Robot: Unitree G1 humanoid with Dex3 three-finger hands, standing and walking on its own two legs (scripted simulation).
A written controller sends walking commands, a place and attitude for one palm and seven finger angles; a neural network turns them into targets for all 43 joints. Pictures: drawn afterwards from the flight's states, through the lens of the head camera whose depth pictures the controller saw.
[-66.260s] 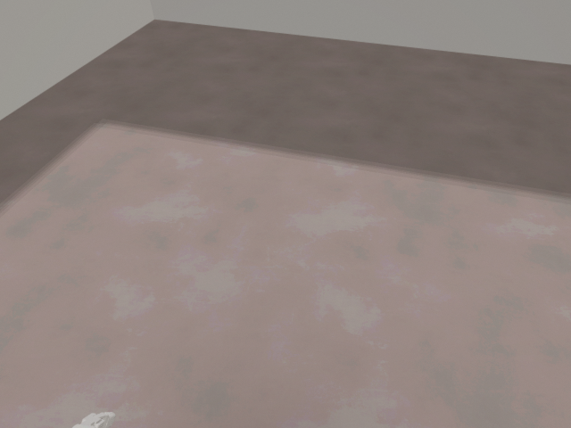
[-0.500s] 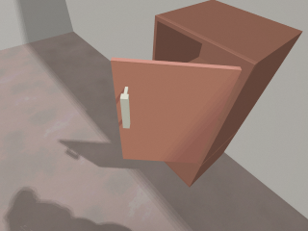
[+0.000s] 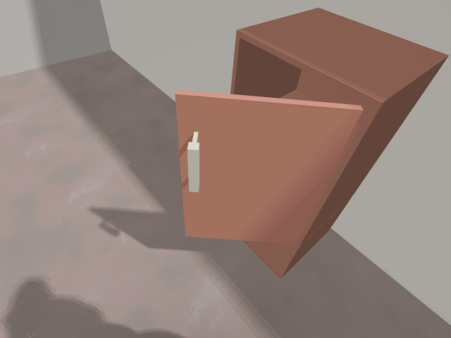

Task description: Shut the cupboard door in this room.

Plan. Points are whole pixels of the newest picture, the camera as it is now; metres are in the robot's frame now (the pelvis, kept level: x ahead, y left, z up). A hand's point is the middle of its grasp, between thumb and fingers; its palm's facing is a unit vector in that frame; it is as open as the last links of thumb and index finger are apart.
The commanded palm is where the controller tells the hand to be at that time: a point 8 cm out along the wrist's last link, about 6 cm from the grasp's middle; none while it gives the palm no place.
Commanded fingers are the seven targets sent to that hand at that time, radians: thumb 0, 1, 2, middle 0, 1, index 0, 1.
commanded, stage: look again from close up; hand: left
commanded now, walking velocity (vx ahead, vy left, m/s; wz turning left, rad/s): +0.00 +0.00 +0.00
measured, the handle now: (194, 162) +0.50 +0.11 -0.01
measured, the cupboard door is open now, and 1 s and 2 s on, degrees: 46 46 46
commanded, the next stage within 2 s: raise the hand and make a fist in 0.38 s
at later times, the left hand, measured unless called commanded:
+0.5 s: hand out of the picture -0.07 +0.15 -0.18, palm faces +0.05 -0.99 -0.15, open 7.3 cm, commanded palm +0.09 +0.20 -0.07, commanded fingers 0.00 0.90 0.90 -0.22 -0.32 -0.22 -0.32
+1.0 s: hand out of the picture +0.11 +0.17 -0.10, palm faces +0.14 -0.99 +0.03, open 5.7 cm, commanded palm +0.13 +0.22 -0.05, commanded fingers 0.00 0.90 0.90 -0.68 -0.82 -0.68 -0.82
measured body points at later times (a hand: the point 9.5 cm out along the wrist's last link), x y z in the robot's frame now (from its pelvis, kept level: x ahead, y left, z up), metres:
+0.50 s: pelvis +0.00 +0.00 +0.00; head +0.00 +0.01 +0.45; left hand -0.08 +0.20 -0.16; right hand -0.01 -0.22 -0.16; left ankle +0.07 +0.03 -0.74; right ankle +0.01 -0.14 -0.74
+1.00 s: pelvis -0.04 -0.03 -0.11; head -0.03 +0.01 +0.34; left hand +0.09 +0.23 -0.10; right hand +0.20 -0.27 -0.10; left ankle +0.07 +0.02 -0.74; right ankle +0.02 -0.12 -0.74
